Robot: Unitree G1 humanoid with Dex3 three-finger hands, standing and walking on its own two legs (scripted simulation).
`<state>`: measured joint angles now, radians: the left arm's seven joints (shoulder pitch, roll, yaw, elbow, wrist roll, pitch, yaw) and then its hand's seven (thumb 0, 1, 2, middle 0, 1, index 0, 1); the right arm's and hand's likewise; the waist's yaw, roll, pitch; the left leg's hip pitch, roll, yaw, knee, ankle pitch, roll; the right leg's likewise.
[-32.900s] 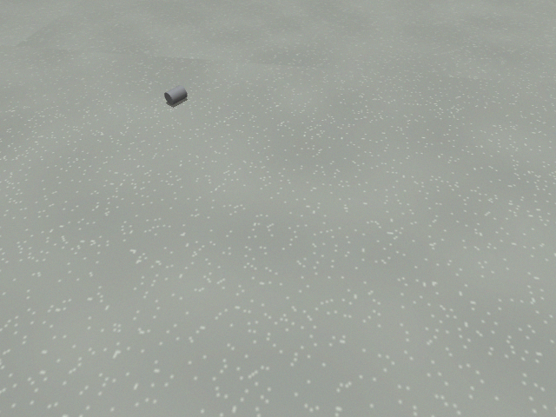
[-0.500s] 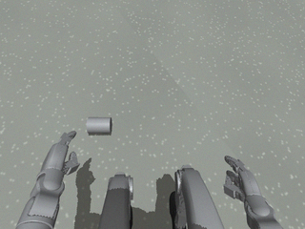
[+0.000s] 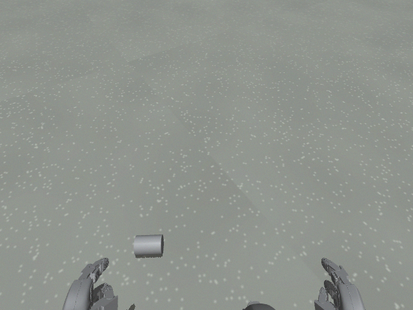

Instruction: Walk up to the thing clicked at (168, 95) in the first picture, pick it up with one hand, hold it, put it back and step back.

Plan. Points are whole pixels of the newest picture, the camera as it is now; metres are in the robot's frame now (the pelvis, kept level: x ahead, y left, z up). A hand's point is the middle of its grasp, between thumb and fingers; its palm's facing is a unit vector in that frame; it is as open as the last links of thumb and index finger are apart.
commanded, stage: home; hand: left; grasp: from above
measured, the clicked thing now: (149, 244) +0.52 +0.24 -0.66
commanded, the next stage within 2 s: none
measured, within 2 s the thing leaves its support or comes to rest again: neither
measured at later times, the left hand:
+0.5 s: hand (112, 307) +0.17 +0.18 -0.04, palm faces +0.06 -0.98 -0.20, open 7.4 cm
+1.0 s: hand (114, 307) +0.17 +0.17 -0.04, palm faces +0.04 -0.98 -0.20, open 7.4 cm
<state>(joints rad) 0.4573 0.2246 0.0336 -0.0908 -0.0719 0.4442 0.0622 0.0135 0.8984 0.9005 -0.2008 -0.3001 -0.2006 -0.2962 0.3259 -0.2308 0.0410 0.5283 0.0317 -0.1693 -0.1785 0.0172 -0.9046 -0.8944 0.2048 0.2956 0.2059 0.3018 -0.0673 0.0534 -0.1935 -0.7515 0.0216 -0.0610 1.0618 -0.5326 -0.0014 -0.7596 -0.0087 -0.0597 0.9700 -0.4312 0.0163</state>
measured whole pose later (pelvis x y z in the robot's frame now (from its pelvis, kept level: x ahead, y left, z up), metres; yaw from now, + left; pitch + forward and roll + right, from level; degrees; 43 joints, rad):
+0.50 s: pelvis +0.01 +0.00 +0.01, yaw +1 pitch +10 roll -3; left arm 0.49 0.22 0.02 -0.12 -0.05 0.44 0.02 0.01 0.90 0.90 -0.20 -0.30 -0.20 -0.30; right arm 0.26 -0.22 0.04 0.54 0.00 -0.24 -0.18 0.02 -0.90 -0.89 0.21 0.30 0.21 0.30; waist -0.03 0.04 -0.16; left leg -0.65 0.02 -0.07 1.00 -0.52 0.00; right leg -0.66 -0.01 -0.07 0.92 -0.43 0.02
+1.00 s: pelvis +0.01 +0.00 +0.01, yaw +0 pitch +10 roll -3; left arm 0.49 0.22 0.02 -0.11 -0.05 0.45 0.02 0.01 0.90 0.90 -0.20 -0.30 -0.20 -0.30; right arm 0.29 -0.22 0.04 0.55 0.01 -0.24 -0.18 0.02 -0.90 -0.89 0.21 0.30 0.21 0.30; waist -0.04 0.05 -0.16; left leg -0.65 0.02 -0.06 1.01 -0.52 0.00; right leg -0.67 -0.01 -0.06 0.93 -0.43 0.01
